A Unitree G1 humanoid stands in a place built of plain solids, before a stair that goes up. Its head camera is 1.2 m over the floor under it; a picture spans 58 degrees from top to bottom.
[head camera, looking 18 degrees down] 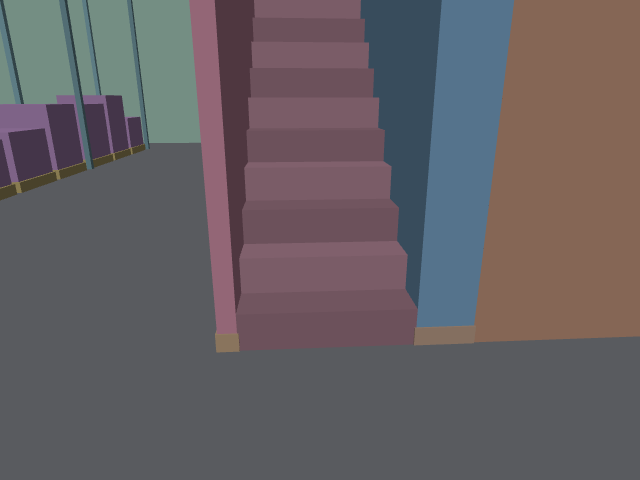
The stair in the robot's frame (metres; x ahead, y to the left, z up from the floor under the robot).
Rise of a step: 0.20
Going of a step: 0.24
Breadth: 0.90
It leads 4 degrees to the left of straight ahead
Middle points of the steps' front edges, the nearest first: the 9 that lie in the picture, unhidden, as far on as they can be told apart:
1.92 -0.04 0.20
2.16 -0.02 0.40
2.40 -0.01 0.61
2.64 0.01 0.81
2.89 0.02 1.01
3.13 0.04 1.21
3.37 0.06 1.42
3.61 0.07 1.62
3.85 0.09 1.82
